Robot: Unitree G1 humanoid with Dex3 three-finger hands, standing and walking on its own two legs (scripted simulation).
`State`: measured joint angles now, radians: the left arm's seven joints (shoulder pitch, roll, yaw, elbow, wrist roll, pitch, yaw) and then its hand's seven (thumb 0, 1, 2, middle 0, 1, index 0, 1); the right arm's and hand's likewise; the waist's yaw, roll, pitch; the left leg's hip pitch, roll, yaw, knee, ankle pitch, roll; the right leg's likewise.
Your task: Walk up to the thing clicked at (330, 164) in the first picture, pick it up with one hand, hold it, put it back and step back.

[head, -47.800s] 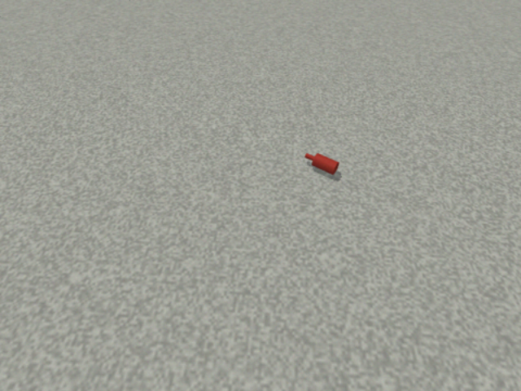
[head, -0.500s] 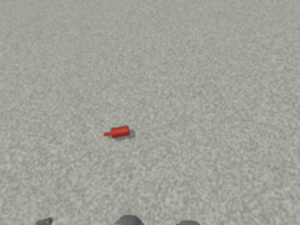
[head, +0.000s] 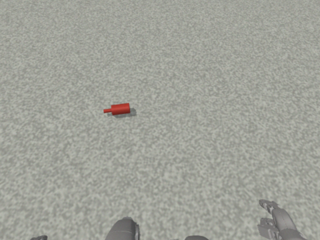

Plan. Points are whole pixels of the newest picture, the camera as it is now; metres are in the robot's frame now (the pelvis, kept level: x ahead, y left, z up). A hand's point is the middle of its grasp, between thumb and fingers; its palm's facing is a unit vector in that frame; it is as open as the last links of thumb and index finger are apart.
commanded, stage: step back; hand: left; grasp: from above
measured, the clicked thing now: (116, 109) +0.96 +0.33 -0.71
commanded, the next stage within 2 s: stand in 1.20 s
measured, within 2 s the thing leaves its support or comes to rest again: neither
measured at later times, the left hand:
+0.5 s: hand out of the picture -0.04 +0.28 -0.13, palm faces +0.09 -0.92 -0.37, open 7.4 cm
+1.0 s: hand out of the picture +0.01 +0.28 -0.13, palm faces +0.10 -0.93 -0.36, open 7.4 cm
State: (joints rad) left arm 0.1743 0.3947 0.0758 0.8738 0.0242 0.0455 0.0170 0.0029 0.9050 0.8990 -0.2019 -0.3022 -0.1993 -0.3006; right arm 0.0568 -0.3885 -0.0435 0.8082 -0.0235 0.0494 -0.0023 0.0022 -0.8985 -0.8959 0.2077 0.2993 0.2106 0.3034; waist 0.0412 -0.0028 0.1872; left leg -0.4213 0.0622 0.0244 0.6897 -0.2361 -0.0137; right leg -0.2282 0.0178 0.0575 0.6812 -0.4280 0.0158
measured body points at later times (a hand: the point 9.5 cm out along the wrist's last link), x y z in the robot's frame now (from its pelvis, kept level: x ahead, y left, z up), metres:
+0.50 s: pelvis -0.09 +0.00 +0.02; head -0.08 +0.01 +0.47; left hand -0.04 +0.33 -0.11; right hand -0.01 -0.30 -0.10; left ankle -0.11 +0.12 -0.71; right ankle -0.05 -0.13 -0.69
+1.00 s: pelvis -0.05 +0.00 +0.02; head -0.03 +0.02 +0.47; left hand +0.01 +0.33 -0.11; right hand +0.06 -0.29 -0.10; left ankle -0.08 +0.12 -0.71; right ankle -0.04 -0.13 -0.71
